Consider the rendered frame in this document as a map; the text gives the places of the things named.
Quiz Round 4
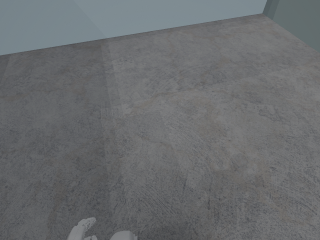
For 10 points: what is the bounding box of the left robot hand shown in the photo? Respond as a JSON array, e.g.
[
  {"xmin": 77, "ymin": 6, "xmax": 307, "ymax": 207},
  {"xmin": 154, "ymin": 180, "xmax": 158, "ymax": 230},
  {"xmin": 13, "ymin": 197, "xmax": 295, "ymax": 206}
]
[{"xmin": 66, "ymin": 217, "xmax": 97, "ymax": 240}]

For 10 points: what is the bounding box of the left robot thigh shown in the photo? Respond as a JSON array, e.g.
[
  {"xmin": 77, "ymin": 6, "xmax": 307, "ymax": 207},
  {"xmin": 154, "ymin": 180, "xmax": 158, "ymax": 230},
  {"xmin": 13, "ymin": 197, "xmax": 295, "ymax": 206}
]
[{"xmin": 110, "ymin": 230, "xmax": 138, "ymax": 240}]

